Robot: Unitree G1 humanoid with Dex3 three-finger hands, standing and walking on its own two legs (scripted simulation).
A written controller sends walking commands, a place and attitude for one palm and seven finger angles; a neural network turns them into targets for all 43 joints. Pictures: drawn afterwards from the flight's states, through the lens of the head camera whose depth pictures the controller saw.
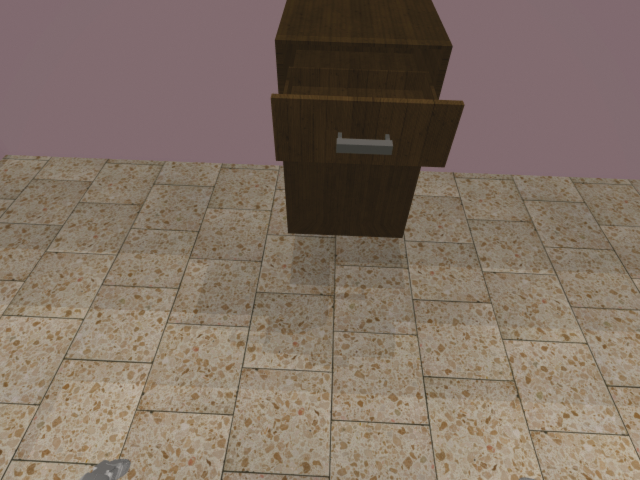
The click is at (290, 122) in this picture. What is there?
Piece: drawer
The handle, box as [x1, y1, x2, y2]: [336, 132, 392, 154]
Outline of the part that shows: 338,132 336,152 391,154 392,142 389,139 388,134 385,134 384,140 348,139 342,138 341,132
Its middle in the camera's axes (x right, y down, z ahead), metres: +0.10 -0.24 +0.94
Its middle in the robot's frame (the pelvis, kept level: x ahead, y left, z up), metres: +0.86 -0.06 -0.07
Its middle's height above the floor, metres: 0.70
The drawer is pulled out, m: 0.30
